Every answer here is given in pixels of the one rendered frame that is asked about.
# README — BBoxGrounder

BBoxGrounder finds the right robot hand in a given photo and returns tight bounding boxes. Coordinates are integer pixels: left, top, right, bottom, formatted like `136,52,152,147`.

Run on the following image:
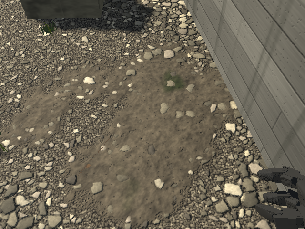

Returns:
255,166,305,229

